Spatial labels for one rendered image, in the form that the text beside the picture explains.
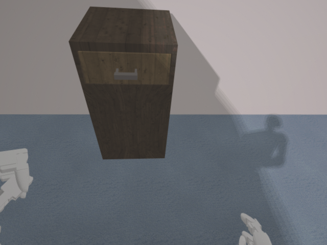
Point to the drawer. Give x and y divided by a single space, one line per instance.
99 67

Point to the cabinet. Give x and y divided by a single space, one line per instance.
130 120

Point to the left robot hand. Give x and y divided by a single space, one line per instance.
14 169

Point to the right robot hand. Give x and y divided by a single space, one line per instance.
254 227

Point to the handle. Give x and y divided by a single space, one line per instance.
125 75

